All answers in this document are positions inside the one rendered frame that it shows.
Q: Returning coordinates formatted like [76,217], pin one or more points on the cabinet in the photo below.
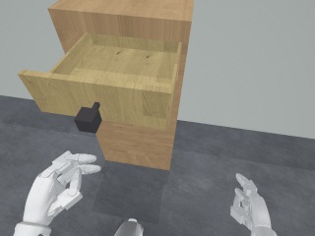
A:
[165,20]

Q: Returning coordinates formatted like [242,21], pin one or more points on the robot left thigh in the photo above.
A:
[130,228]

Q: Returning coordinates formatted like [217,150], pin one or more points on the drawer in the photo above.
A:
[133,79]

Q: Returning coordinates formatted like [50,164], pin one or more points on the robot left forearm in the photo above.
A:
[26,228]

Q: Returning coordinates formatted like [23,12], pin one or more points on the right robot hand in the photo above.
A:
[253,212]

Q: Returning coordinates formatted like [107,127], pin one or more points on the robot right forearm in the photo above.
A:
[263,231]

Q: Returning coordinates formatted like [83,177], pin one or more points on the handle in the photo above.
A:
[88,119]

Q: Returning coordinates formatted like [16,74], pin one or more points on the left robot hand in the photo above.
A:
[40,206]

